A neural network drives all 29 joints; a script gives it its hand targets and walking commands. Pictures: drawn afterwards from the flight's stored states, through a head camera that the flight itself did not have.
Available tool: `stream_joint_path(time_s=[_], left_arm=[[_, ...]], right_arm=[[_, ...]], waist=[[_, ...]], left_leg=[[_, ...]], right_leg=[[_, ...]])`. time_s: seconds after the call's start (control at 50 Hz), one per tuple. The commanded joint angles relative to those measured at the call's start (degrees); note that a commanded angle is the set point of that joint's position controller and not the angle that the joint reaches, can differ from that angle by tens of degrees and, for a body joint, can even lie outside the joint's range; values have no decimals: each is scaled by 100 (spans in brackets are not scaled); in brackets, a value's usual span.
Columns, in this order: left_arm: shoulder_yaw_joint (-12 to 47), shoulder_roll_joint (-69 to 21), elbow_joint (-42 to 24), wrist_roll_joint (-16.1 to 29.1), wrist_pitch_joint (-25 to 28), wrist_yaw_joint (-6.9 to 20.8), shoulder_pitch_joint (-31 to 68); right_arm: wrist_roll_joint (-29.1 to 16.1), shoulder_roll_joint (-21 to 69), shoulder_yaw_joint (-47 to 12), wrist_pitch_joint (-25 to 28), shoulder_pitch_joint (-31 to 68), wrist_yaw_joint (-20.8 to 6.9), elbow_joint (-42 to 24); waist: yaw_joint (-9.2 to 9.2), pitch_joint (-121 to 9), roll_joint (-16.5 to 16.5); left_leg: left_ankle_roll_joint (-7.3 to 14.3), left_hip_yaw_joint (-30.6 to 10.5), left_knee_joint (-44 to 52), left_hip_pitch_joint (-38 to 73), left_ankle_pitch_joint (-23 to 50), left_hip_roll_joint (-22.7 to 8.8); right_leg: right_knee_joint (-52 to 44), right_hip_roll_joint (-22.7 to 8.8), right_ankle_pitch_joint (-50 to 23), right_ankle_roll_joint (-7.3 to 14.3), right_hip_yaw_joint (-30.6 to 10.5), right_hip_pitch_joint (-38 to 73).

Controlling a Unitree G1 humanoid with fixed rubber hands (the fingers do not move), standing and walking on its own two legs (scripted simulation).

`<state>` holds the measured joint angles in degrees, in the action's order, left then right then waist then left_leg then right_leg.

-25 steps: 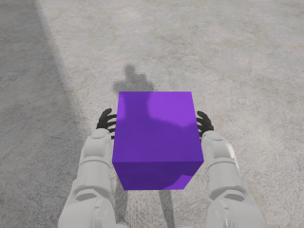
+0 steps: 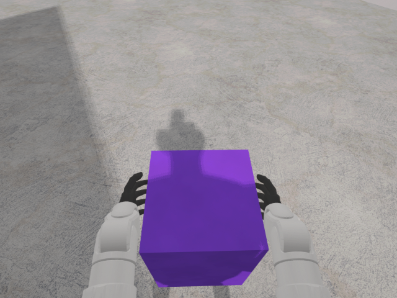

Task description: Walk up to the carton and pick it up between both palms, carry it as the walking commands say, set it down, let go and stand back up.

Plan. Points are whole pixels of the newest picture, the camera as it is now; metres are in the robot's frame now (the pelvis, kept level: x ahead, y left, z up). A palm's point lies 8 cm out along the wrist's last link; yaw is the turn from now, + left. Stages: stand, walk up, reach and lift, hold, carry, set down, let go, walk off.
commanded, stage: reach and lift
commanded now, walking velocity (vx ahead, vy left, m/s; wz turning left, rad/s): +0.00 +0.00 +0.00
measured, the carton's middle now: (200, 223) +0.28 +0.00 -0.02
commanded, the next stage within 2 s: hold in 0.96 s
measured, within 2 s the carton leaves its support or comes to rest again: neither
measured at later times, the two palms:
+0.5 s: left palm (133, 209) +0.28 +0.14 +0.04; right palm (277, 214) +0.27 -0.15 +0.03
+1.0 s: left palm (129, 216) +0.26 +0.15 +0.03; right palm (275, 222) +0.25 -0.14 +0.03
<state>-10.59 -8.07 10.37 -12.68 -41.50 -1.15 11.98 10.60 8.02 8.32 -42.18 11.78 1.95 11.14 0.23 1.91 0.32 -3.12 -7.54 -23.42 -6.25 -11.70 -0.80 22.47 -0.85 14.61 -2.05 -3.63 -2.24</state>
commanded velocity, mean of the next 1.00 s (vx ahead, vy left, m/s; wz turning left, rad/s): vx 0.00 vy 0.00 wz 0.00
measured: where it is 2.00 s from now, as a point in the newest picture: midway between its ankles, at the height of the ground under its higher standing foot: outside the picture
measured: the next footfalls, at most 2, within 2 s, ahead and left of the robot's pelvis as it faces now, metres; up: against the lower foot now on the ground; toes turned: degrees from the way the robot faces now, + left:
none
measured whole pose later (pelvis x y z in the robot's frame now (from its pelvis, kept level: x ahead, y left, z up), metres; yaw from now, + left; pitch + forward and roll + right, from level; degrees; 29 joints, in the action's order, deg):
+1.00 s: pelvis -0.02 +0.00 +0.00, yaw -2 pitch -7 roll +0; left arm -10.2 -8.1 9.8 -13.1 -43.9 -0.9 12.3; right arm 11.6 7.9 8.2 -44.1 11.2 1.1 10.0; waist -0.1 3.1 -0.4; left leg -2.9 -6.1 -23.9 -6.6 -10.8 -0.8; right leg 23.9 -0.7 13.7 -2.4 -5.3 -3.7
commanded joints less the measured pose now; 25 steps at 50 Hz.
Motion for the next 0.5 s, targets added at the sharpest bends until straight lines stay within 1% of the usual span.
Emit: stream_joint_path(time_s=[0.0, 0.06, 0.1, 0.14, 0.16, 0.18, 0.2, 0.24, 0.28, 0.36, 0.4, 0.44, 0.48], left_arm=[[3808, -5680, -507, 1511, 67, 1250, 3025], [3645, -5616, -334, 1459, 48, 1240, 3273], [3551, -5675, -176, 1422, 66, 1230, 3504], [3525, -5764, -62, 1411, 99, 1218, 3745], [3553, -5826, -8, 1437, 121, 1211, 3919], [3583, -5891, 20, 1445, 141, 1209, 4020], [3639, -5970, -9, 1489, 164, 1197, 4187], [3707, -6031, -49, 1507, 193, 1173, 4297], [3730, -5993, -17, 1522, 193, 1166, 4328], [3566, -5894, 231, 1412, 144, 1201, 4225], [3495, -5864, 379, 1361, 110, 1241, 4196], [3421, -5870, 468, 1335, 100, 1283, 4231], [3469, -5910, 446, 1370, 99, 1329, 4248]], right_arm=[[-1348, 5165, -3382, 232, 3429, -1334, -868], [-1325, 5063, -3275, 215, 3744, -1397, -679], [-1360, 5079, -3258, 249, 4157, -1453, -585], [-1415, 5117, -3277, 312, 4587, -1498, -590], [-1459, 5113, -3288, 351, 4792, -1515, -583], [-1500, 5117, -3324, 403, 5079, -1534, -707], [-1523, 5172, -3327, 423, 5184, -1548, -653], [-1543, 5229, -3346, 451, 5332, -1566, -655], [-1517, 5302, -3307, 429, 5250, -1565, -503], [-1368, 5464, -3090, 342, 4923, -1565, 12], [-1305, 5478, -2998, 319, 4763, -1562, 209], [-1293, 5530, -2973, 328, 4848, -1558, 221], [-1335, 5593, -3056, 352, 4910, -1548, 75]], waist=[[191, -1724, -33], [132, -1388, -14], [43, -1302, 30], [-32, -1453, 69], [-18, -1543, 132], [-75, -1815, 153], [-60, -2028, 158], [-93, -2406, 105], [-105, -2538, 30], [-123, -2202, -111], [-90, -1928, -53], [-101, -1793, -50], [-103, -1885, -50]], left_leg=[[91, 368, 184, 1093, 1873, 771], [87, 376, 251, 912, 1217, 732], [77, 383, 253, 869, 794, 709], [67, 376, 206, 905, 518, 685], [60, 374, 178, 933, 417, 668], [51, 368, 123, 997, 421, 651], [48, 350, 78, 1056, 400, 626], [40, 347, 10, 1167, 549, 607], [47, 381, -38, 1160, 617, 600], [82, 452, -9, 990, 559, 632], [86, 486, 33, 905, 440, 664], [101, 491, 53, 867, 365, 678], [104, 495, 35, 921, 483, 703]], right_leg=[[-351, 776, -2070, 79, 172, -98], [-388, 763, -1321, 128, 173, -314], [-375, 746, -825, 169, 159, -505], [-320, 733, -483, 199, 149, -669], [-290, 727, -351, 215, 148, -771], [-248, 730, -320, 223, 144, -777], [-208, 728, -261, 235, 139, -839], [-154, 738, -346, 227, 143, -842], [-136, 735, -376, 213, 138, -858], [-191, 722, -335, 188, 103, -897], [-245, 708, -260, 193, 93, -946], [-260, 700, -194, 196, 80, -967], [-264, 710, -311, 190, 82, -913]])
